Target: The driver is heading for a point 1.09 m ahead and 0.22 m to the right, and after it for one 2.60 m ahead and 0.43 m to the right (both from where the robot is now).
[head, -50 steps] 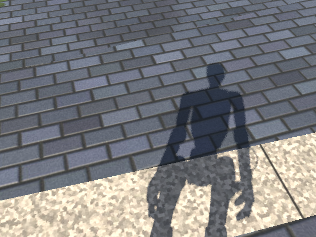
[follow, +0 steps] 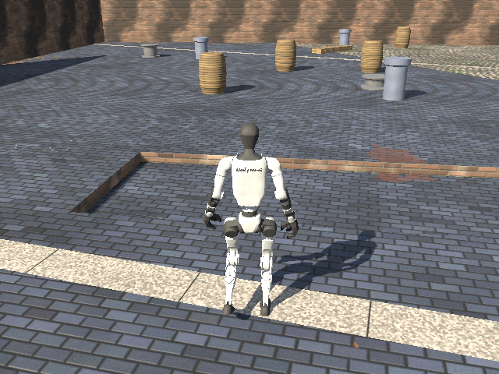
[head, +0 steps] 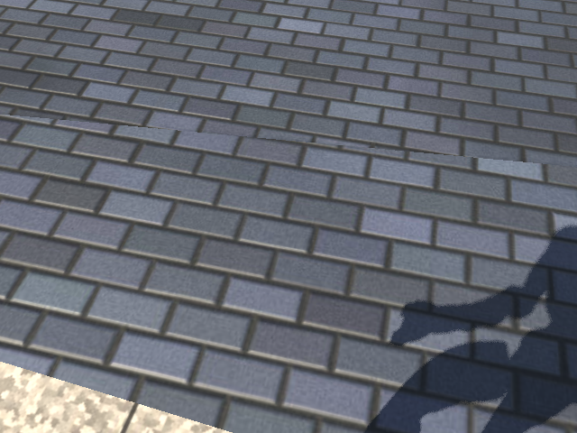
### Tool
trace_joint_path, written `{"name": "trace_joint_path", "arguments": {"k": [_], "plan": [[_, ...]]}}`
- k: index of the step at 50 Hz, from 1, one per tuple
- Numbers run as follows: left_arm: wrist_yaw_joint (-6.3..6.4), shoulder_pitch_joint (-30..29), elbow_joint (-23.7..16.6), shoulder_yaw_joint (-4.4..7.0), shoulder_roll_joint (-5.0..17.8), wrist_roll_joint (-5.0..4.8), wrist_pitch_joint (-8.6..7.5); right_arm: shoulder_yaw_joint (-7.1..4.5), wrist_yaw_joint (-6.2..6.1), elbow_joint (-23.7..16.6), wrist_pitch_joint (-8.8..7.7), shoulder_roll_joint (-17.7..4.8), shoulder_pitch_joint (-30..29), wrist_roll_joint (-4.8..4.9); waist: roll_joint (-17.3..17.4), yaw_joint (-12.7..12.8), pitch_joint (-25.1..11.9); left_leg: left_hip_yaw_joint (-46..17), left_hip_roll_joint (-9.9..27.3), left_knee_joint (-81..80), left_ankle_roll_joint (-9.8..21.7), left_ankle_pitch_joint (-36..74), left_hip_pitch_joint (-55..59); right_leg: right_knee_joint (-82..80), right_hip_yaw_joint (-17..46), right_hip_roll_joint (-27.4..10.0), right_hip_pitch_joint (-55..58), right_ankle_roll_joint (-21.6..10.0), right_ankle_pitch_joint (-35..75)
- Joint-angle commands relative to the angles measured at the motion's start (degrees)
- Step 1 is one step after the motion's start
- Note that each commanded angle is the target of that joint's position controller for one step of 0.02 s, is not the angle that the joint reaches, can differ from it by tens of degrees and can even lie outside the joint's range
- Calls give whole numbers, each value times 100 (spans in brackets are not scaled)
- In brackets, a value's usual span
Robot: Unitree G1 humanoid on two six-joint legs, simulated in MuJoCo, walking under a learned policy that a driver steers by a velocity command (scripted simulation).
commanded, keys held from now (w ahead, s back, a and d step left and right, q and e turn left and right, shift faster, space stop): w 0.18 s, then w+e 0.82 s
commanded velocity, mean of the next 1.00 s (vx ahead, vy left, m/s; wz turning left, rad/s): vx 0.50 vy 0.00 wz -0.23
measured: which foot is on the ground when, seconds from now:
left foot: up 0.00-0.32, down 0.34-0.92, up 0.94-1.00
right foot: down 0.00-0.36, up 0.38-0.88, down 0.90-1.00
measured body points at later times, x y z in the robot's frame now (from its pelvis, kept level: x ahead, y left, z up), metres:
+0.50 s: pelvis +0.27 +0.08 +0.00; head +0.29 +0.10 +0.45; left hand +0.33 +0.35 -0.14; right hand +0.39 -0.19 -0.10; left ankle +0.30 +0.17 -0.74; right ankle +0.20 -0.08 -0.64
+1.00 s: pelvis +0.52 +0.00 -0.02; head +0.56 -0.02 +0.43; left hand +0.76 +0.20 -0.12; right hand +0.50 -0.29 -0.14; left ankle +0.40 +0.19 -0.63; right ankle +0.57 -0.08 -0.74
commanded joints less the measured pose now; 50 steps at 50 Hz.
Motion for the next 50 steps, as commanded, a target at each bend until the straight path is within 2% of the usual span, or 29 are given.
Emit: {"name": "trace_joint_path", "arguments": {"k": [1,2,4,9,12,14,16,17,18,19,20,21,22,23,24,27,29,34,39,40,42,43,44,45,46,47,48,49,50], "plan": [[-41,258,-75,113,378,-3,-85,-82,12,-382,16,-166,214,5,-448,27,-317,-201,600,31,53,347,-938,-1436,1462,-1465,978,-915,312],[-57,317,13,153,564,-28,-117,-40,16,-506,44,-50,149,10,-640,-48,-194,-211,647,-258,14,388,-1086,-1554,1389,-1642,862,-1086,492],[-67,456,140,208,705,-58,-129,-1,24,-667,31,-69,-200,-69,-489,1,-46,-238,682,-874,-68,648,-1391,-1685,1184,-1719,935,-1233,864],[-26,616,253,225,918,-147,5,106,184,-912,-128,-48,-1156,-113,-402,251,41,353,606,-2705,-83,1950,-1075,-1632,391,-1405,1027,-984,1098],[-40,1075,439,214,1033,-245,107,112,247,-1154,-172,-118,-1744,-62,-535,436,178,515,451,-3354,-77,1796,-830,-1469,599,-1540,1231,-914,806],[-30,1136,501,227,1128,-267,185,56,278,-1239,-219,-298,-1776,-42,-648,324,188,523,325,-3723,20,1443,-626,-1215,789,-1717,1494,-826,835],[-7,986,495,214,1176,-269,252,-113,256,-1038,-259,-595,-1001,-84,-674,-220,-223,710,35,-4173,172,1437,649,-302,680,-1555,1404,-602,1754],[2,989,464,134,966,-213,245,-284,193,-774,-255,-921,-57,-118,-548,-646,-827,583,137,-4113,334,1527,2042,884,430,-1221,892,-396,1938],[-5,1026,252,-48,479,-4,212,-436,85,-652,-209,-1490,994,-213,487,-953,-1810,-956,1569,-4084,714,1613,3715,2995,102,-758,-366,-94,-35],[-16,1634,231,-150,21,-203,110,-418,114,-629,-186,-1626,1023,-287,1787,-561,-2448,-3402,2539,-5067,1464,508,4715,4656,612,-14,-2058,56,-2545],[-3,1384,309,31,713,-362,73,-278,156,-672,-224,-1054,804,-250,921,-662,-1850,-3179,2378,-5294,1279,175,4145,5260,1169,-295,-2547,-1,-2361],[4,1000,176,90,820,-405,80,-180,167,-696,-258,-762,439,-197,746,-522,-1207,-2236,2189,-5317,1067,385,3520,5254,1081,-546,-2738,-73,-1847],[45,836,172,94,723,-333,135,-116,200,-693,-292,-561,15,-182,333,-317,-847,-1580,1929,-5487,940,853,2812,4998,1024,-777,-2482,-38,-1366],[70,802,171,136,672,-237,209,-82,218,-682,-329,-387,-271,-189,370,-144,-577,-1065,1714,-5714,863,1082,2324,4706,1038,-927,-2284,-20,-1015],[49,919,203,145,586,-229,285,-78,227,-643,-375,-320,-394,-228,478,-13,-460,-633,1590,-5828,801,1606,2005,4578,1077,-1014,-1947,2,-803],[29,827,132,149,362,-266,459,-143,158,-449,-463,-369,-445,-266,242,139,-240,108,1499,-6153,810,2214,1773,4345,1083,-988,-1996,58,-343],[18,600,12,153,302,-223,504,-182,85,-322,-457,-441,-299,-280,112,112,-92,473,1515,-6197,817,2480,1926,3943,1169,-955,-2324,95,46],[-135,-271,-318,100,188,-159,476,-254,-31,-133,-376,-672,-105,-246,66,-144,223,1211,1471,-6339,670,2305,2164,2418,786,-856,-2393,65,1081],[-310,-1101,-766,45,137,-178,453,-313,-57,92,-215,-820,295,-144,17,-421,489,1592,1680,-6032,574,2692,2973,1634,284,-770,-2595,-160,675],[-342,-1160,-843,52,156,-187,453,-324,-57,114,-175,-859,298,-119,53,-396,479,1666,1706,-5871,531,3035,3105,1538,165,-708,-2517,-233,439],[-372,-1004,-934,125,291,-201,468,-357,-75,89,-104,-1030,176,-83,247,-181,210,1837,1692,-5255,415,4848,3210,1456,-190,-374,-1874,-440,-103],[-363,-679,-907,200,423,-214,485,-378,-93,65,-61,-1128,105,-60,391,38,-51,1894,1672,-4710,355,5847,3227,1489,-357,-138,-1362,-563,-405],[-342,-12,-772,331,654,-242,493,-389,-104,38,-12,-1205,-3,-40,429,436,-423,1976,1569,-3776,267,6436,3090,1323,-464,131,-499,-733,-492],[-255,938,-531,539,1023,-233,507,-365,-117,-2,-5,-1194,-85,-12,269,939,-917,2074,1323,-2437,43,5900,2397,841,-316,317,1019,-967,-80],[-115,1482,-397,685,1599,-206,564,-205,-110,-164,-83,-691,50,-236,-867,887,-1314,1976,916,-512,-228,2026,604,820,1526,-868,2671,-1330,309],[-155,1246,-597,679,1919,-156,462,-13,-32,-490,-318,-169,422,-189,-1681,314,-2203,721,-310,1184,-465,-1504,-1463,-258,5104,-2107,4160,-2557,-1015],[-195,1386,-595,524,1345,-133,405,-123,40,-602,-524,-729,-434,39,-743,764,-2045,-100,-30,1373,-306,-1146,-2099,-798,4960,-2068,4070,-2183,-1088],[-196,1156,-570,451,1086,-145,344,-130,62,-721,-598,-765,-712,136,-639,635,-1288,-36,198,1008,-155,-595,-2318,-769,4057,-1896,3394,-1935,-656],[-205,698,-644,365,840,-192,324,-127,-4,-598,-585,-687,-764,-27,41,336,-774,7,487,507,-99,-140,-1940,-773,3240,-1548,2436,-1596,-38]]}}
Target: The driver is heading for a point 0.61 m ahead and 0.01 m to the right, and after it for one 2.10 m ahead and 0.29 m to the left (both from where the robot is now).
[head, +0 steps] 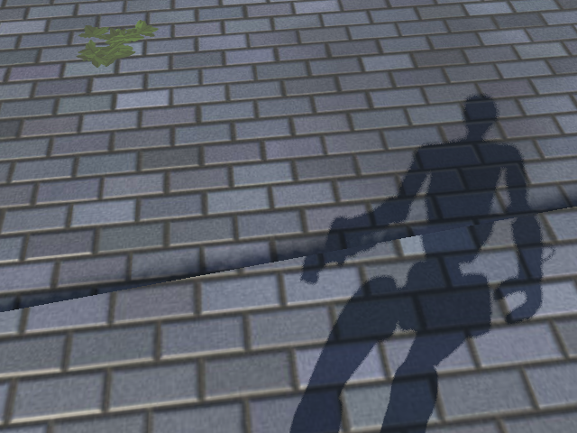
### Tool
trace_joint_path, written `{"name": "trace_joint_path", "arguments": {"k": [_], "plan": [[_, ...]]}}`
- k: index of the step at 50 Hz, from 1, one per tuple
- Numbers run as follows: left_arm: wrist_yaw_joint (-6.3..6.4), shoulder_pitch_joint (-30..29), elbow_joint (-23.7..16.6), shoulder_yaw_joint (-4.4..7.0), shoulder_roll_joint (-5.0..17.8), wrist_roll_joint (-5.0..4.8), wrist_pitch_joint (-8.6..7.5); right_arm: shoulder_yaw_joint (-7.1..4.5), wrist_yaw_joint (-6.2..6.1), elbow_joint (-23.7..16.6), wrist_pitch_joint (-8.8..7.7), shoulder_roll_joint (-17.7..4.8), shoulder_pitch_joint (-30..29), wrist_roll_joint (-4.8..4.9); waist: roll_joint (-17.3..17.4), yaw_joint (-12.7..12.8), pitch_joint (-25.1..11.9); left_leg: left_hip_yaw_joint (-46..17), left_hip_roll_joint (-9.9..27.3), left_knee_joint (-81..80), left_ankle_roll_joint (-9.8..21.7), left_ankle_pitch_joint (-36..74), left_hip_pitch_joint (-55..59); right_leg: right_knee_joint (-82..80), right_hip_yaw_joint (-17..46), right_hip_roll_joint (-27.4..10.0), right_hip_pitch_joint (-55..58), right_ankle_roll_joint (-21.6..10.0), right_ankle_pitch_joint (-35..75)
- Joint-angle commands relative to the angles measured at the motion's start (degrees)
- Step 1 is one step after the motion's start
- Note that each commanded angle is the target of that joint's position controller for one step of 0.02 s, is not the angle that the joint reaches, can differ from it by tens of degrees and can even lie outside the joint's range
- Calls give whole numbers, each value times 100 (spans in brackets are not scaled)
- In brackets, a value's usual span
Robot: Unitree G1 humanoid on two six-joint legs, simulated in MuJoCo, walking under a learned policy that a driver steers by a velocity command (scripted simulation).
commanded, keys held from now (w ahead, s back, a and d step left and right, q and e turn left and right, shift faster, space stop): w+e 0.36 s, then w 0.32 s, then q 0.32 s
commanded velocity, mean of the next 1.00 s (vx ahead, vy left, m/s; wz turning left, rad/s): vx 0.43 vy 0.00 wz -0.25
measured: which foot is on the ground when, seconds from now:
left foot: up 0.00-0.38, down 0.40-0.88, up 0.90-1.00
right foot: down 0.00-0.42, up 0.44-0.86, down 0.88-1.00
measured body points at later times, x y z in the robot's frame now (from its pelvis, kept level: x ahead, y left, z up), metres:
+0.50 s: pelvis +0.28 +0.04 +0.01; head +0.31 +0.03 +0.46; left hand +0.42 +0.29 -0.11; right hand +0.39 -0.26 -0.07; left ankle +0.38 +0.12 -0.72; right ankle +0.13 -0.06 -0.63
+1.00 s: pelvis +0.47 -0.05 +0.01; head +0.51 -0.08 +0.46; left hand +0.73 +0.13 -0.07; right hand +0.45 -0.34 -0.12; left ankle +0.42 +0.10 -0.64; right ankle +0.54 -0.19 -0.72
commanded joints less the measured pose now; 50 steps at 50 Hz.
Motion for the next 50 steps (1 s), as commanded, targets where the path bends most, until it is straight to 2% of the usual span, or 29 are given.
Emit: {"name": "trace_joint_path", "arguments": {"k": [1,2,4,7,11,14,17,18,19,20,21,22,23,24,25,26,28,30,34,36,40,42,43,44,45,46,47,49,50], "plan": [[50,502,-285,164,621,13,-132,-157,-41,-688,-278,-725,-319,-122,-26,117,-866,-609,317,108,119,674,-2471,-1962,2793,-1657,2495,-1178,880],[74,369,-373,131,540,59,-144,-189,-24,-659,-199,-764,-169,-155,-81,-29,-807,-650,418,-68,52,773,-2113,-2059,2557,-1510,2086,-1162,1285],[130,368,-392,150,597,41,-169,-190,-19,-688,-75,-644,-168,-198,-21,-116,-740,-535,411,-554,-97,950,-1883,-2214,2214,-1310,1604,-1129,1533],[256,728,-313,199,801,7,-162,-114,-38,-930,0,-439,-780,-258,-104,59,-501,-372,249,-1589,-310,1714,-2096,-2243,1839,-1120,1305,-1024,1932],[342,1050,-250,193,802,-32,-67,-22,63,-1141,-73,-282,-1606,-190,-448,403,-426,-317,-146,-3318,-299,2965,-1711,-2069,1723,-848,1220,-684,1182],[364,1288,-175,203,839,-60,-17,-53,158,-1289,-152,-415,-1954,-123,-553,536,-390,-374,-323,-3871,-229,3048,-1451,-1798,2102,-1006,1412,-622,847],[412,1289,-184,209,825,-56,29,-143,216,-1326,-220,-623,-1802,-87,-706,371,-434,-512,-379,-4216,-37,2418,-1145,-1329,2663,-1212,1843,-508,731],[419,1196,-221,212,814,-44,45,-186,208,-1274,-245,-685,-1538,-87,-801,212,-482,-461,-403,-4320,61,2226,-815,-1132,2761,-1193,1867,-445,882],[411,1077,-264,171,698,-30,41,-252,188,-1138,-271,-774,-991,-120,-781,-87,-707,-335,-401,-4561,213,2365,-105,-692,2611,-1006,1827,-308,1289],[380,1045,-341,55,385,34,17,-321,161,-1042,-295,-986,-260,-236,-473,-403,-1390,-812,210,-4410,539,2392,1205,495,2250,-714,1418,-111,1155],[395,1753,-401,-57,2,19,-20,-424,136,-926,-270,-1426,516,-345,778,-299,-2271,-2832,1431,-4497,1304,1910,3262,2467,1555,52,-227,299,-543],[391,2258,-333,-88,182,-134,-59,-427,223,-673,-206,-1326,839,-199,2024,-206,-2435,-4879,2089,-5193,1857,386,3728,3661,1401,121,-1555,435,-2393],[385,1838,-252,28,686,-161,-49,-284,221,-775,-171,-775,525,-93,1132,-327,-1544,-4388,1860,-5354,1628,-413,3084,4178,1543,-198,-2020,466,-1985],[374,1196,-368,49,786,-78,-32,-202,205,-817,-105,-552,211,-103,552,-354,-918,-3416,1570,-5384,1385,-164,2281,4155,1310,-404,-2011,466,-1500],[364,841,-475,41,692,8,-45,-150,206,-812,-66,-484,-39,-161,311,-234,-519,-2811,1300,-5534,1304,420,1540,3840,1197,-550,-1864,455,-1179],[345,736,-509,54,618,48,-54,-108,206,-787,-63,-392,-171,-209,358,-95,-353,-2378,1077,-5668,1240,921,1113,3481,1163,-728,-1656,432,-950],[310,933,-455,18,410,16,-32,-91,210,-709,-97,-368,-189,-205,592,78,-406,-1866,851,-5859,1245,1582,749,3070,964,-864,-1258,440,-749],[308,828,-499,-28,285,59,-22,-131,206,-594,-135,-539,-70,-164,576,99,-422,-1587,872,-6007,1391,2139,720,2650,822,-942,-1323,496,-525],[264,70,-645,-145,122,88,-93,-186,162,-425,-58,-783,160,-89,411,-142,-310,-997,781,-6144,1292,2570,806,1114,626,-1005,-1309,568,565],[239,-310,-716,-174,53,115,-148,-162,137,-304,25,-807,335,-55,390,-243,-193,-733,617,-5932,1174,3528,660,367,464,-802,-879,624,953],[150,-639,-798,-115,183,121,-240,-151,79,-98,228,-880,737,-12,584,-304,-379,-858,644,-5218,997,4283,988,-398,449,-400,-274,607,1212],[144,-263,-678,-26,352,186,-280,-161,21,-154,307,-923,556,21,633,-9,-592,-1032,566,-4663,782,4173,1060,-940,459,-299,410,449,1425],[178,126,-564,40,505,248,-289,-146,2,-222,316,-885,460,23,579,203,-819,-954,329,-4147,597,4170,850,-1210,419,-364,1166,312,2020],[250,736,-514,138,912,356,-285,-64,-6,-407,279,-644,391,-87,147,425,-1476,-751,-70,-2959,304,2952,95,-818,1086,-1248,2520,-24,4052],[308,1064,-558,174,1164,418,-175,104,-5,-410,239,-110,1203,-156,-1247,317,-2332,-356,-683,-930,-106,-809,-1505,-396,2495,-2970,4205,-1013,5931],[288,1150,-573,110,879,267,-58,33,5,-351,267,-540,1458,-50,-1421,433,-2942,-821,-570,-19,-181,-1764,-1763,-511,2925,-3143,4130,-1282,5272],[286,891,-584,48,666,196,18,-87,-10,-416,353,-842,1097,32,-1038,415,-2364,-770,-392,371,-267,-1475,-2144,-721,2450,-2788,3668,-1125,4422],[306,245,-543,-50,391,156,97,-129,-123,-511,606,-745,680,-4,-672,171,-1453,-522,-99,153,-404,-825,-2247,-1245,1803,-2339,2425,-861,2727],[297,-27,-516,-46,406,215,105,-153,-172,-540,761,-678,729,-16,-787,-15,-1163,-477,-20,-44,-450,-545,-1808,-1552,1515,-2193,1638,-781,2175]]}}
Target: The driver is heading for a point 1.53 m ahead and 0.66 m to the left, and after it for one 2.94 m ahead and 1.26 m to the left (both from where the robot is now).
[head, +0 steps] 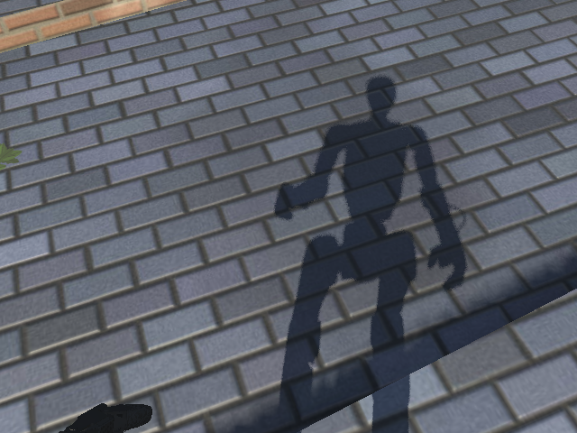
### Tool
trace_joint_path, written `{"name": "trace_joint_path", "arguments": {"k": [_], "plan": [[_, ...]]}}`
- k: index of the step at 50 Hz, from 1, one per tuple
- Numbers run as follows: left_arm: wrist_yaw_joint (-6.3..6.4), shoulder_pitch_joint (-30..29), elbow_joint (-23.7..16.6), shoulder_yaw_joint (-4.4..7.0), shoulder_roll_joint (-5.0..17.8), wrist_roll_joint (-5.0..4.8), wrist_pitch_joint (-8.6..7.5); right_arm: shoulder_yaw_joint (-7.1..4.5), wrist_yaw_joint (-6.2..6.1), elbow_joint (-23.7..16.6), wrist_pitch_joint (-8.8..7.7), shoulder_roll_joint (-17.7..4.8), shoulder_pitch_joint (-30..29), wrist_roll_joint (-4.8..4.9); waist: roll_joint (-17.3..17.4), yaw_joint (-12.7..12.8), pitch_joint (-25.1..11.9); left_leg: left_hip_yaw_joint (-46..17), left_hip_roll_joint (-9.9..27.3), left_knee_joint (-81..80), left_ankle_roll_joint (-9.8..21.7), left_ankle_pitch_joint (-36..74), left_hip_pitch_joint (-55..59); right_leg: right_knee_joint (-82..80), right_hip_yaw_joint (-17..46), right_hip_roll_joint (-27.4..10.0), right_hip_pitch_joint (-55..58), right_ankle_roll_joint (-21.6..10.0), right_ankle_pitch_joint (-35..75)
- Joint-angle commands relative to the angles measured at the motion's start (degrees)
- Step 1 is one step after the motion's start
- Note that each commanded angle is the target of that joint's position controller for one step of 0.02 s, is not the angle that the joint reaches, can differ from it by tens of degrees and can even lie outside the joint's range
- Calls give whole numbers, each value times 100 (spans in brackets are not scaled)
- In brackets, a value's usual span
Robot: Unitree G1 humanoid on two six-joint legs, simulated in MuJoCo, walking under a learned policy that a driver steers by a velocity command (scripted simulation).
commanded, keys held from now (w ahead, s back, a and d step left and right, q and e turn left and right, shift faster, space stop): q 0.98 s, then no key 0.02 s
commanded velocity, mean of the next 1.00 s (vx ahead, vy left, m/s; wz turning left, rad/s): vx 0.03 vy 0.00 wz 0.55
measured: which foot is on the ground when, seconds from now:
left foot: up 0.00-0.26, down 0.28-0.76, up 0.78-1.00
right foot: down 0.00-0.28, up 0.30-0.74, down 0.76-1.00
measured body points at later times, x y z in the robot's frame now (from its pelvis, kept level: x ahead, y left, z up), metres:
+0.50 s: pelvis +0.02 +0.04 +0.01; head +0.04 +0.08 +0.46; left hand +0.09 +0.36 -0.11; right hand +0.22 -0.20 -0.06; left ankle +0.02 +0.13 -0.73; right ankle +0.07 -0.12 -0.64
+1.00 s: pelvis +0.02 +0.00 +0.01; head +0.06 +0.01 +0.46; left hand -0.01 +0.31 -0.08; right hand +0.30 -0.18 -0.09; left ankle -0.07 +0.11 -0.65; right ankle +0.09 -0.10 -0.73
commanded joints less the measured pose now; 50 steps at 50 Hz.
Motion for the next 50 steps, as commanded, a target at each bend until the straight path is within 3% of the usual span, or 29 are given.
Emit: {"name": "trace_joint_path", "arguments": {"k": [1,3,6,9,12,13,14,15,16,17,18,19,20,22,27,32,35,37,38,39,40,41,42,43,44,47,50], "plan": [[26,251,-80,255,801,67,60,-187,-141,-412,302,-427,444,-17,-1015,85,-844,54,359,253,-173,461,-555,-1225,1148,-1541,1111,-1370,1488],[44,6,-49,294,867,105,28,-197,-151,-500,389,-332,451,-51,-1030,-20,-757,179,363,-208,-132,797,-188,-1413,761,-1507,719,-1382,1237],[117,-83,49,347,982,18,50,-167,-62,-744,406,-292,29,-76,-963,67,-828,245,479,-1160,60,1359,171,-1462,453,-1586,747,-1348,938],[136,-36,156,406,1145,-77,128,-195,68,-925,446,-418,-224,-72,-973,150,-856,364,478,-1777,236,1401,437,-1401,405,-1746,967,-1273,507],[140,-85,284,447,1241,-210,227,-246,150,-932,453,-448,-78,-95,-829,8,-813,692,261,-2928,523,1841,1038,-970,167,-1657,976,-907,-187],[147,53,375,427,1118,-226,270,-292,140,-872,443,-507,68,-133,-643,-4,-771,698,120,-3319,670,2047,1384,-591,-25,-1465,775,-624,-660],[133,317,489,385,883,-191,321,-389,89,-912,424,-836,161,-176,253,61,-505,-233,583,-4175,972,2819,1647,462,-499,-991,221,-124,-1389],[143,264,227,323,691,-20,322,-514,-9,-1169,412,-1564,-37,-181,1949,256,-195,-2483,1997,-4805,1906,3637,1833,2064,-849,16,-1286,463,-2882],[196,-369,79,418,979,-16,298,-483,39,-1196,278,-1548,131,-372,1412,-172,-332,-2885,2209,-5078,2378,3427,1392,3190,229,169,-1458,384,-3179],[225,-287,99,460,1034,-124,305,-425,45,-1214,154,-1394,-118,-393,1070,46,-334,-2397,1963,-5007,2149,3225,1375,3601,490,83,-1529,287,-2687],[269,-60,239,496,1055,-124,330,-389,31,-1288,89,-1225,-473,-269,750,232,-357,-1961,1640,-4870,1787,3112,1408,3625,576,6,-1511,249,-2167],[321,64,344,531,1117,-57,350,-324,13,-1350,76,-1019,-719,-165,646,306,-467,-1751,1481,-4756,1555,3212,1485,3595,629,-26,-1474,267,-1837],[330,141,385,541,1108,-16,354,-268,-17,-1395,84,-912,-825,-133,642,362,-577,-1583,1357,-4679,1501,3620,1433,3722,610,18,-1275,316,-1614],[299,173,360,521,1021,-73,332,-230,-48,-1443,102,-850,-725,-153,540,364,-781,-1508,1236,-4596,1543,3983,1555,3716,623,134,-1079,387,-1337],[236,-111,247,412,854,-125,283,-310,-131,-1470,182,-1023,-482,-100,660,172,-710,-1846,1112,-4495,1580,3350,1911,2146,755,213,-939,500,-1179],[107,-56,258,391,924,-168,184,-355,-67,-1596,268,-1111,-580,-104,797,106,-669,-2412,1017,-4438,1665,3132,1488,1206,758,378,-94,426,-1499],[12,122,269,405,975,-178,117,-365,-29,-1657,311,-1117,-725,-37,841,174,-756,-2775,923,-4281,1574,3408,1586,525,780,423,321,307,-1451],[-29,469,364,434,984,-147,88,-352,-47,-1712,344,-1077,-947,59,756,419,-800,-2745,668,-4033,1311,3253,1364,-639,654,367,1056,164,-586],[-13,646,399,494,1179,-97,97,-322,-64,-1724,339,-942,-867,59,491,420,-902,-2524,423,-3713,1047,2584,923,-928,902,-125,1705,-17,-44],[23,618,313,546,1517,-11,150,-237,-48,-1686,337,-593,-509,-29,-787,186,-995,-1619,-275,-2433,689,737,124,-1060,1950,-1327,2322,-496,856],[-1,528,353,598,1785,134,173,-351,-60,-1849,271,-902,-535,22,-2044,114,-605,-711,-807,-1304,399,-493,-835,-1277,3144,-2155,1882,-1418,1520],[23,210,166,518,1459,92,155,-498,-63,-1678,235,-1356,-403,-73,-1314,99,-513,-785,-395,-317,189,-140,-913,-1250,2853,-2159,1748,-1550,1398],[64,-58,96,434,1147,35,167,-554,-48,-1532,259,-1406,-375,-40,-977,37,-432,-715,-358,20,87,260,-890,-1161,2236,-1753,1651,-1304,1174],[97,-184,43,391,1038,-23,186,-530,-68,-1396,331,-1220,-277,-27,-836,16,-367,-645,-333,288,-22,545,-925,-1108,1782,-1411,1674,-1098,915],[126,-186,51,367,1001,-94,199,-488,-62,-1395,378,-1075,-261,-33,-880,77,-277,-596,-288,564,-109,769,-1098,-1091,1584,-1365,1743,-1114,1053],[198,140,119,372,1063,-38,292,-360,-11,-1570,387,-763,-601,51,-988,327,-267,-156,-103,45,-243,1077,-1184,-1154,1048,-1191,2054,-1196,1129],[200,350,166,435,1256,-46,360,-237,36,-1743,359,-568,-913,-4,-1090,571,-430,33,163,-944,-285,971,-896,-1089,925,-1368,2373,-1286,1249]]}}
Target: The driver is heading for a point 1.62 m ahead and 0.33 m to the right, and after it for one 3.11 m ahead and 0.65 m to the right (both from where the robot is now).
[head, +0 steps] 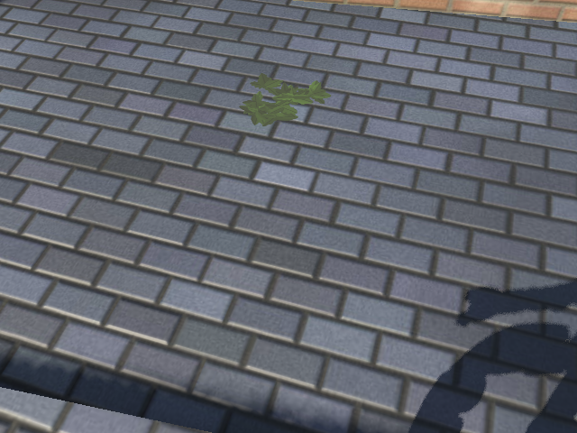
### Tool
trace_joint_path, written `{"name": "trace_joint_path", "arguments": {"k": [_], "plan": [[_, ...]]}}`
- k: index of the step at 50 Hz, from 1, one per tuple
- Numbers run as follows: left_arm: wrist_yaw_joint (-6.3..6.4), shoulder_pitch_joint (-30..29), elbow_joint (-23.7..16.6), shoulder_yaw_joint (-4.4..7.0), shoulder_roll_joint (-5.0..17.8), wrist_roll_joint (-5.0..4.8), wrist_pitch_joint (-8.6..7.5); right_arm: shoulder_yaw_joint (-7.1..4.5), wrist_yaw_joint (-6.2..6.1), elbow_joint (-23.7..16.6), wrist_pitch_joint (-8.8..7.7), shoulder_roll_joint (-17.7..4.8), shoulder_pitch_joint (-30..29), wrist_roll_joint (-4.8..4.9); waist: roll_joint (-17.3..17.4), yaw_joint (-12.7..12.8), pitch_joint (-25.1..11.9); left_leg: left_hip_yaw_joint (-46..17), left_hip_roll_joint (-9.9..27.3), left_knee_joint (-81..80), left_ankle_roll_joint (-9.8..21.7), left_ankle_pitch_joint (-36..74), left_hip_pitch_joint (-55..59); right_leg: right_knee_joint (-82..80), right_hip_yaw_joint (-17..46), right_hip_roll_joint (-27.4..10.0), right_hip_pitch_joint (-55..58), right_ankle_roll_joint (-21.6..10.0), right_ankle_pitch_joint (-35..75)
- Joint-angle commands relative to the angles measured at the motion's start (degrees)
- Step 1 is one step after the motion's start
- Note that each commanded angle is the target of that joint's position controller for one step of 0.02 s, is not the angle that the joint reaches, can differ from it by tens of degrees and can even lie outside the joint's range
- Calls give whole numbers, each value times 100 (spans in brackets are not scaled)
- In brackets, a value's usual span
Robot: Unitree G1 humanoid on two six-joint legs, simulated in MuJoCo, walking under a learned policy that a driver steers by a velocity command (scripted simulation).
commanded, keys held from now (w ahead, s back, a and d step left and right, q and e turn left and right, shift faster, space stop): no key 0.18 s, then e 0.08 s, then w+e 0.74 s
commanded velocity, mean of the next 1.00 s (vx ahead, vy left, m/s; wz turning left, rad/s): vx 0.26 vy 0.00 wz -0.22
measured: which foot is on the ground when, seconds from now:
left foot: up 0.00-0.14, down 0.16-0.78, up 0.80-1.00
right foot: down 0.00-0.16, up 0.18-0.76, down 0.78-1.00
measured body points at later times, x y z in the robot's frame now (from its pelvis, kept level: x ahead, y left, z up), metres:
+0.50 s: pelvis +0.02 +0.05 +0.01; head +0.03 +0.06 +0.46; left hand +0.11 +0.34 -0.12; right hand +0.12 -0.22 -0.10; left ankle -0.01 +0.15 -0.74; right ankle +0.04 -0.12 -0.68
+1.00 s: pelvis +0.19 -0.10 +0.00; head +0.22 -0.14 +0.45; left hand +0.35 +0.15 -0.09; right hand +0.27 -0.41 -0.10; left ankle +0.31 +0.07 -0.67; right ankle +0.16 -0.15 -0.74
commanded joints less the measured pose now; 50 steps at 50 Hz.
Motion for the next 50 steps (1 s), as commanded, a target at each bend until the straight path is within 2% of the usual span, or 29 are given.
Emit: {"name": "trace_joint_path", "arguments": {"k": [1,5,7,8,9,10,11,12,13,14,16,18,23,31,35,36,37,38,39,40,41,42,43,44,45,46,48,49,50], "plan": [[9,-45,-315,295,1156,-26,4,75,52,-691,-130,-107,-508,-63,-1193,300,-603,285,238,-915,-32,-168,-155,-604,881,-1374,930,-1326,2057],[-109,-45,-225,317,1340,-173,16,73,86,-591,-149,-195,-239,-68,-1277,200,-681,596,105,-2279,174,24,831,-369,830,-1480,696,-1287,2393],[-125,-144,-158,246,1221,-295,3,59,94,-371,-150,-150,217,-103,-1121,-99,-707,732,-40,-3819,457,1237,1784,34,671,-1339,381,-981,2154],[-149,176,-8,155,975,-254,-46,30,66,-374,-149,-303,248,-121,-745,-83,-806,352,158,-4237,613,2081,2534,357,451,-1119,-66,-552,1445],[-199,292,-98,-22,494,57,-103,-38,-8,-492,-145,-776,306,-147,723,84,-1173,-1247,1482,-4180,980,4039,3413,1651,-105,-572,-948,48,-622],[-155,4,-245,-26,502,-4,-105,70,53,-538,-241,-601,0,-336,1408,19,-1098,-1829,2303,-4175,2016,4169,2570,2258,111,-213,-1350,257,-2296],[-105,-91,-176,76,890,-92,-56,176,122,-532,-360,-220,-147,-377,866,-125,-943,-1563,2055,-4344,2188,3510,2247,2742,400,-347,-1246,350,-2341],[-105,31,-63,105,898,-143,-14,252,155,-370,-453,-14,-286,-397,786,-3,-786,-1128,1713,-4339,1933,3054,2153,2889,515,-363,-1232,368,-2115],[-66,217,125,123,866,-146,41,219,161,-302,-504,-106,-414,-371,676,38,-702,-848,1490,-4341,1703,2705,2180,2916,520,-349,-1287,391,-1865],[-49,303,188,155,963,-112,81,183,137,-191,-539,-190,-338,-278,707,-43,-657,-828,1495,-4482,1660,2246,2285,3070,499,-308,-1441,431,-1525],[-84,285,200,204,1054,-243,56,96,52,44,-539,-395,97,-211,687,-257,-408,-1007,1556,-4989,1720,286,2485,3512,505,-169,-1990,365,-1092],[-77,113,125,232,1035,-326,-12,104,-24,154,-599,-282,173,-208,654,-332,-64,-1183,1689,-5356,1659,-683,2750,3418,719,-161,-2606,221,-713],[-119,185,102,204,744,-219,-177,44,-69,362,-834,-167,128,-185,387,-238,-42,-650,1828,-5581,1605,-119,3156,2758,835,-306,-2931,125,-113],[-321,-158,-303,87,574,-187,-179,-165,40,727,-884,-497,186,-133,217,-309,159,489,1915,-5594,1587,751,2773,1768,388,-493,-2567,24,326],[-405,-175,-500,79,610,-214,-173,-223,89,882,-839,-611,188,-20,290,-242,209,881,2015,-5277,1404,791,2745,1501,90,-454,-2122,-278,-9],[-412,-30,-500,97,633,-213,-164,-230,97,896,-807,-646,127,5,263,-126,175,973,2019,-5046,1337,916,2685,1408,-37,-374,-1846,-387,-108],[-409,489,-366,154,681,-211,-190,-232,97,898,-780,-669,-32,12,215,203,-65,1233,1914,-4465,1233,1654,2310,1362,-293,-121,-944,-488,95],[-384,1319,-127,336,964,-213,-195,-181,83,884,-782,-553,-60,-40,107,591,-480,1613,1551,-3296,1011,2823,1859,1277,-391,249,297,-612,306],[-298,2399,153,605,1553,-294,-184,-66,69,810,-790,-332,-142,-168,-709,1106,-962,1937,1086,-1251,639,2437,1026,715,356,13,1596,-982,-84],[-241,2114,-72,671,2362,-257,-231,143,87,391,-915,372,218,-349,-2448,381,-1274,1196,75,897,199,-1140,-1167,-342,3844,-1392,2720,-1983,-1335],[-323,1921,-331,500,1842,-248,-398,53,118,398,-1075,-191,-119,-80,-1608,631,-1616,35,14,1489,329,-1020,-1706,-1338,5051,-1769,2639,-2223,-2102],[-359,1628,-365,375,1468,-174,-471,-38,129,276,-1176,-575,-474,136,-1079,553,-960,27,313,1419,505,-446,-2015,-1340,4337,-1788,2156,-1948,-1626],[-365,1365,-410,331,1320,-167,-497,-34,79,313,-1219,-546,-453,39,-774,362,-715,24,550,1071,613,36,-1778,-1150,3711,-1557,1631,-1738,-899],[-347,1052,-473,257,1098,-154,-472,-47,18,428,-1205,-526,-383,-153,-557,203,-525,7,750,665,621,453,-1445,-1058,3019,-1280,1132,-1535,-198],[-314,892,-567,218,1033,-76,-471,-53,29,439,-1164,-499,-260,-202,-822,40,-551,-85,857,354,607,758,-1029,-1081,2698,-1135,727,-1515,390],[-290,854,-623,200,960,-73,-486,-50,46,458,-1113,-473,-232,-211,-789,-3,-546,-70,854,87,569,890,-821,-1115,2422,-984,615,-1481,1000],[-201,942,-598,225,1014,-114,-499,-21,66,408,-1012,-319,-473,-239,-465,6,-561,41,692,-501,460,1217,-776,-1248,2171,-837,502,-1517,1335],[-158,1125,-517,275,1119,-134,-484,47,77,343,-987,-114,-626,-284,-425,25,-582,141,570,-704,359,1491,-824,-1140,2017,-792,508,-1548,1998],[-118,1256,-488,289,1161,-168,-456,73,93,319,-957,-74,-682,-262,-439,44,-560,106,524,-907,313,1735,-939,-1041,1900,-733,560,-1529,2419]]}}
Next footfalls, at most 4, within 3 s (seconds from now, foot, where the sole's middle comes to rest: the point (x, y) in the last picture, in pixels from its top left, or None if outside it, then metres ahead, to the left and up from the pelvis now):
0.16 left None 0.03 0.15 -0.78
0.78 right None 0.20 -0.16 -0.78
1.46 left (371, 358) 0.69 -0.15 -0.93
1.84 right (446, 279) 0.93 -0.39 -0.93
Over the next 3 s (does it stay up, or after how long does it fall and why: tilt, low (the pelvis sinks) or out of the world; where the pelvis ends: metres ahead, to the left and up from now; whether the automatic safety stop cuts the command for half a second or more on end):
stays up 1.30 -0.20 -0.16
